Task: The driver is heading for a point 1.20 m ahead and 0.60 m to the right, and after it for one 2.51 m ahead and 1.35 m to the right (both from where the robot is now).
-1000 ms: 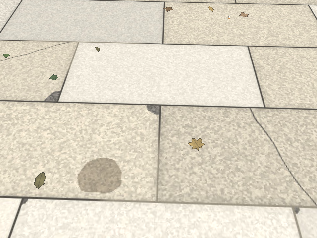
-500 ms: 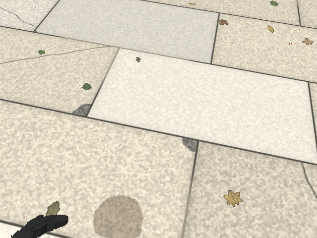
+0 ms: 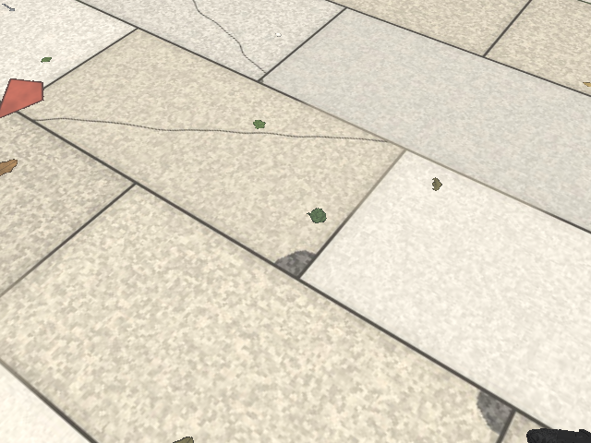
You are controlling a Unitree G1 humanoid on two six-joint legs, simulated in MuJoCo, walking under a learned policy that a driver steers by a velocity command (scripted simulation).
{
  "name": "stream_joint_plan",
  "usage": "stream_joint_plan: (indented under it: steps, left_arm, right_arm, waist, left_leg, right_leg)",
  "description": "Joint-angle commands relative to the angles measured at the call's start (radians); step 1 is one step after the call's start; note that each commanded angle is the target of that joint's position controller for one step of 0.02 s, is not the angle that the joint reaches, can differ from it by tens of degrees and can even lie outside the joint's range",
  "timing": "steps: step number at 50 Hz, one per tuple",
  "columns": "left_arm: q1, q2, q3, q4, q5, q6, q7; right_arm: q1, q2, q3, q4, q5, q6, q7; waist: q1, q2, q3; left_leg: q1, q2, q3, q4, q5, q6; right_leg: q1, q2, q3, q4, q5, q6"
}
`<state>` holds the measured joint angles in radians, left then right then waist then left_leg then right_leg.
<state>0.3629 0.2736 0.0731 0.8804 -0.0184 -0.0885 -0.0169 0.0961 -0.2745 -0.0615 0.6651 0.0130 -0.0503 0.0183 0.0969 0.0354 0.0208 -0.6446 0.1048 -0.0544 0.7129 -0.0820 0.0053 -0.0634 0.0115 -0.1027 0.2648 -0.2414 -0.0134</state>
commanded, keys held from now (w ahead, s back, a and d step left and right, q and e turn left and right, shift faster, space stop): w+e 1.00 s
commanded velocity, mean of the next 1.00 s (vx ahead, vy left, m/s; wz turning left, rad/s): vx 0.50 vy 0.00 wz -0.46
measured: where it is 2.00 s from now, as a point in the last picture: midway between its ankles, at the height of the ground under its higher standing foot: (522, 272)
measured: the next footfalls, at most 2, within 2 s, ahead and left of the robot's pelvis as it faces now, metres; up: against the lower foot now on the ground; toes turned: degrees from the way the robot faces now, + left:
left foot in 0.12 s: +0.22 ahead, +0.15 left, +0.00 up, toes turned -2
right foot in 0.62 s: +0.45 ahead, -0.18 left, +0.00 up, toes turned -23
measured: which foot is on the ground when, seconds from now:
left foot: up 0.00-0.10, down 0.12-0.62, up 0.64-1.00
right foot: down 0.00-0.12, up 0.14-0.60, down 0.62-1.00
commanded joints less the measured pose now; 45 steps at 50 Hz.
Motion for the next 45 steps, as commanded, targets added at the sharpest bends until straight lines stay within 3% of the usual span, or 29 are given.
stream_joint_plan:
  steps: [1, 3, 4, 5, 6, 7, 8, 9, 10, 11, 12, 14, 17, 21, 26, 28, 29, 30, 31, 32, 33, 34, 35, 36, 38, 39, 41, 45]
  left_arm:
    - [-0.026, 0.191, 0.038, -0.059, -0.014, -0.002, 0.003]
    - [-0.018, 0.202, 0.04, -0.048, -0.019, 0.008, 0.007]
    - [-0.03, 0.202, 0.037, -0.045, -0.021, 0.013, 0.01]
    - [-0.022, 0.174, 0.026, -0.043, -0.017, 0.013, 0.011]
    - [-0.036, 0.11, 0.001, -0.068, 0.004, 0.008, 0.01]
    - [0.067, 0.0, -0.032, -0.098, 0.008, -0.009, 0.01]
    - [0.046, 0.093, -0.01, -0.085, -0.02, -0.018, 0.01]
    - [-0.025, 0.144, 0.006, -0.105, -0.034, -0.017, 0.011]
    - [-0.065, 0.139, 0.007, -0.112, -0.024, -0.011, 0.014]
    - [-0.085, 0.133, 0.011, -0.115, -0.012, -0.001, 0.016]
    - [-0.073, 0.119, 0.014, -0.114, -0.01, 0.015, 0.015]
    - [-0.068, 0.075, 0.007, -0.121, -0.014, 0.04, 0.012]
    - [-0.117, 0.057, 0.004, -0.151, -0.005, 0.055, 0.009]
    - [-0.233, 0.035, -0.01, -0.19, -0.001, 0.05, -0.017]
    - [-0.355, 0.057, -0.008, -0.256, -0.002, 0.054, -0.043]
    - [-0.332, 0.084, 0.005, -0.27, 0.001, 0.057, -0.048]
    - [-0.26, 0.11, 0.022, -0.259, 0.0, 0.059, -0.046]
    - [-0.109, 0.155, 0.05, -0.221, -0.004, 0.06, -0.039]
    - [0.06, 0.24, 0.089, -0.178, -0.007, 0.069, -0.02]
    - [0.028, 0.367, 0.106, -0.184, -0.014, 0.065, -0.012]
    - [0.061, 0.3, 0.081, -0.226, -0.005, 0.048, -0.019]
    - [0.039, 0.236, 0.063, -0.211, 0.003, 0.033, -0.024]
    - [-0.009, 0.207, 0.054, -0.214, -0.002, 0.025, -0.022]
    - [-0.083, 0.169, 0.043, -0.227, 0.0, 0.025, -0.018]
    - [-0.151, 0.138, 0.03, -0.26, 0.02, 0.024, -0.01]
    - [-0.152, 0.142, 0.032, -0.262, 0.017, 0.021, -0.006]
    - [-0.13, 0.163, 0.038, -0.252, 0.01, 0.018, 0.008]
    - [-0.075, 0.177, 0.044, -0.233, -0.001, 0.027, 0.027]
  right_arm:
    - [-0.096, -0.047, -0.003, -0.088, 0.009, -0.031, 0.015]
    - [-0.075, -0.08, -0.015, -0.088, 0.013, -0.039, 0.018]
    - [-0.012, -0.101, -0.027, -0.071, 0.01, -0.042, 0.015]
    - [0.107, -0.146, -0.051, -0.034, 0.0, -0.043, 0.006]
    - [0.28, -0.217, -0.074, -0.009, -0.022, -0.041, -0.009]
    - [0.338, -0.305, -0.088, 0.0, -0.038, -0.03, -0.018]
    - [0.357, -0.227, -0.07, 0.007, -0.031, -0.029, -0.013]
    - [0.307, -0.172, -0.051, 0.012, -0.018, -0.032, -0.013]
    - [0.244, -0.13, -0.037, 0.013, -0.014, -0.035, -0.011]
    - [0.183, -0.093, -0.026, 0.015, -0.015, -0.038, -0.007]
    - [0.142, -0.072, -0.021, 0.018, -0.02, -0.044, -0.005]
    - [0.108, -0.076, -0.029, 0.031, -0.024, -0.059, -0.007]
    - [0.116, -0.105, -0.043, 0.058, -0.029, -0.068, -0.02]
    - [0.14, -0.143, -0.054, 0.083, -0.023, -0.06, -0.032]
    - [0.199, -0.189, -0.072, 0.118, 0.004, -0.034, -0.034]
    - [0.194, -0.219, -0.08, 0.121, 0.012, -0.02, -0.037]
    - [0.187, -0.233, -0.083, 0.119, 0.016, -0.01, -0.039]
    - [0.176, -0.226, -0.078, 0.116, 0.021, -0.002, -0.04]
    - [0.197, -0.19, -0.063, 0.103, 0.001, -0.007, -0.045]
    - [0.281, -0.039, -0.015, 0.04, -0.04, -0.032, -0.036]
    - [0.194, -0.104, -0.017, 0.03, -0.003, -0.072, -0.025]
    - [0.096, -0.154, -0.03, 0.003, 0.035, -0.089, -0.017]
    - [0.082, -0.14, -0.023, 0.003, 0.024, -0.1, -0.022]
    - [0.086, -0.144, -0.027, 0.016, -0.005, -0.1, -0.03]
    - [0.116, -0.155, -0.038, 0.021, -0.019, -0.076, -0.029]
    - [0.12, -0.141, -0.036, 0.02, -0.023, -0.065, -0.029]
    - [0.085, -0.111, -0.027, 0.008, -0.03, -0.05, -0.03]
    - [-0.064, -0.069, -0.006, -0.026, -0.026, -0.053, -0.018]
  waist:
    - [-0.028, -0.113, 0.019]
    - [-0.061, -0.14, 0.004]
    - [-0.108, -0.142, -0.026]
    - [-0.164, -0.126, -0.102]
    - [-0.243, -0.047, -0.246]
    - [-0.195, 0.224, -0.374]
    - [-0.227, 0.18, -0.39]
    - [-0.219, 0.14, -0.243]
    - [-0.192, 0.102, -0.171]
    - [-0.16, 0.094, -0.107]
    - [-0.125, 0.108, -0.069]
    - [-0.091, 0.083, -0.036]
    - [-0.084, 0.031, -0.006]
    - [-0.121, 0.017, 0.027]
    - [-0.155, 0.013, 0.066]
    - [-0.125, 0.037, 0.031]
    - [-0.079, 0.049, -0.021]
    - [0.006, 0.031, -0.098]
    - [0.072, -0.044, -0.191]
    - [-0.055, -0.337, -0.251]
    - [0.015, -0.213, -0.402]
    - [0.031, -0.149, -0.271]
    - [-0.006, -0.096, -0.189]
    - [-0.051, -0.063, -0.134]
    - [-0.109, -0.085, -0.107]
    - [-0.118, -0.079, -0.1]
    - [-0.116, -0.066, -0.071]
    - [-0.06, -0.099, -0.031]
  left_leg:
    - [0.092, -0.051, 0.047, -0.127, 0.026, -0.003]
    - [0.167, -0.068, 0.044, -0.193, -0.017, 0.016]
    - [0.282, -0.085, 0.059, -0.242, -0.005, 0.034]
    - [0.478, -0.092, 0.061, -0.253, 0.001, 0.06]
    - [0.756, 0.074, -0.096, -0.216, 0.027, 0.124]
    - [1.049, 0.334, -0.503, -0.279, -0.042, 0.265]
    - [1.008, 0.333, -0.62, -0.357, -0.192, 0.294]
    - [0.907, 0.294, -0.471, -0.376, -0.198, 0.255]
    - [0.79, 0.248, -0.357, -0.403, -0.169, 0.226]
    - [0.678, 0.213, -0.273, -0.443, -0.129, 0.21]
    - [0.59, 0.189, -0.203, -0.485, -0.084, 0.197]
    - [0.509, 0.188, -0.114, -0.544, -0.001, 0.198]
    - [0.505, 0.189, 0.005, -0.576, 0.095, 0.199]
    - [0.518, 0.157, 0.153, -0.583, 0.108, 0.163]
    - [0.657, 0.2, 0.217, -0.527, 0.155, 0.128]
    - [0.702, 0.204, 0.247, -0.413, 0.435, 0.107]
    - [0.705, 0.192, 0.268, -0.29, 0.609, 0.092]
    - [0.652, 0.153, 0.302, -0.086, 0.679, 0.063]
    - [0.43, 0.115, 0.308, 0.209, 0.454, 0.011]
    - [-0.027, -0.088, 0.233, 0.58, -0.456, -0.06]
    - [-0.13, -0.119, -0.02, 0.694, -0.529, -0.043]
    - [-0.219, -0.078, -0.031, 0.692, -0.435, -0.019]
    - [-0.2, -0.036, -0.028, 0.616, -0.351, -0.001]
    - [-0.13, -0.002, -0.032, 0.529, -0.294, -0.002]
    - [-0.002, 0.022, -0.04, 0.442, -0.244, -0.01]
    - [0.016, 0.019, -0.03, 0.4, -0.235, -0.021]
    - [0.021, 0.004, -0.01, 0.297, -0.169, -0.048]
    - [0.069, -0.051, 0.0, -0.012, 0.1, -0.07]
  right_leg:
    - [-0.039, -0.248, 0.192, -0.069, 0.261, -0.178]
    - [-0.01, -0.272, 0.226, -0.015, 0.266, -0.156]
    - [-0.027, -0.259, 0.213, 0.049, 0.332, -0.135]
    - [-0.073, -0.208, 0.174, 0.197, 0.417, -0.105]
    - [-0.243, -0.146, 0.12, 0.48, 0.242, -0.056]
    - [-0.603, -0.01, 0.089, 0.834, -0.302, 0.005]
    - [-0.708, -0.032, 0.205, 0.988, -0.36, 0.007]
    - [-0.775, -0.074, 0.202, 1.031, -0.286, 0.0]
    - [-0.757, -0.11, 0.185, 1.007, -0.201, 0.0]
    - [-0.723, -0.133, 0.184, 0.965, -0.14, 0.004]
    - [-0.666, -0.153, 0.195, 0.933, -0.095, 0.008]
    - [-0.623, -0.162, 0.194, 0.9, -0.047, 0.018]
    - [-0.659, -0.162, 0.203, 0.801, 0.061, 0.034]
    - [-0.615, -0.143, 0.147, 0.562, 0.255, 0.019]
    - [-0.616, -0.116, 0.08, 0.414, 0.176, -0.035]
    - [-0.533, -0.062, 0.024, 0.397, 0.073, -0.074]
    - [-0.426, -0.015, -0.012, 0.388, 0.033, -0.097]
    - [-0.216, 0.043, -0.035, 0.326, 0.079, -0.131]
    - [0.091, -0.005, 0.098, 0.315, 0.124, -0.179]
    - [0.387, -0.266, 0.68, 0.202, -0.036, -0.36]
    - [0.455, -0.346, 0.95, 0.043, -0.161, -0.406]
    - [0.39, -0.328, 0.822, 0.021, -0.091, -0.354]
    - [0.255, -0.287, 0.699, 0.034, -0.007, -0.322]
    - [0.112, -0.249, 0.6, 0.036, 0.091, -0.295]
    - [-0.056, -0.208, 0.516, -0.004, 0.217, -0.288]
    - [-0.093, -0.201, 0.49, -0.018, 0.261, -0.294]
    - [-0.158, -0.176, 0.426, -0.034, 0.318, -0.29]
    - [-0.202, -0.11, 0.354, -0.027, 0.227, -0.23]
